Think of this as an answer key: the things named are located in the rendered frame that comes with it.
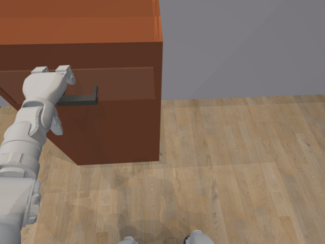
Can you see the left robot shin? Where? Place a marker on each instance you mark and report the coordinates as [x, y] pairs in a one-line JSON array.
[[129, 238]]

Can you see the right robot shin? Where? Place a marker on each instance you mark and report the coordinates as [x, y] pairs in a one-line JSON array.
[[196, 232]]

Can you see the left robot forearm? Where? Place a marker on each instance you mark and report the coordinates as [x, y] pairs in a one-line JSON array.
[[23, 140]]

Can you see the robot left upper arm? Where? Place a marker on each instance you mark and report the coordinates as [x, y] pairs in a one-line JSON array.
[[19, 206]]

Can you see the cabinet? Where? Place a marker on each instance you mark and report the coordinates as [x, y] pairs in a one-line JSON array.
[[91, 34]]

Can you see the handle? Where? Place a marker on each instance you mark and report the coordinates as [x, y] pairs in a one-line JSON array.
[[79, 100]]

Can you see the robot left hand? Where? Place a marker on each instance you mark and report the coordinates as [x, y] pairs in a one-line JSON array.
[[49, 86]]

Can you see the robot shin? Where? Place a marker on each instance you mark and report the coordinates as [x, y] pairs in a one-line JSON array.
[[129, 238], [196, 232]]

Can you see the drawer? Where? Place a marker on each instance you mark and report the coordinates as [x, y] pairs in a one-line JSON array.
[[113, 83]]

